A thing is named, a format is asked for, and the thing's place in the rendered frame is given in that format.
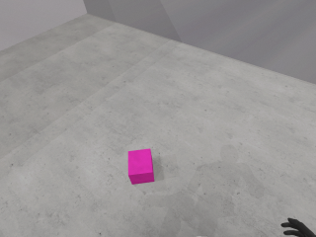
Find carton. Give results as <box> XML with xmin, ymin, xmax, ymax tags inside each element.
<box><xmin>127</xmin><ymin>148</ymin><xmax>155</xmax><ymax>185</ymax></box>

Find right robot hand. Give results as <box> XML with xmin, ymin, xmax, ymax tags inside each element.
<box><xmin>280</xmin><ymin>218</ymin><xmax>316</xmax><ymax>237</ymax></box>

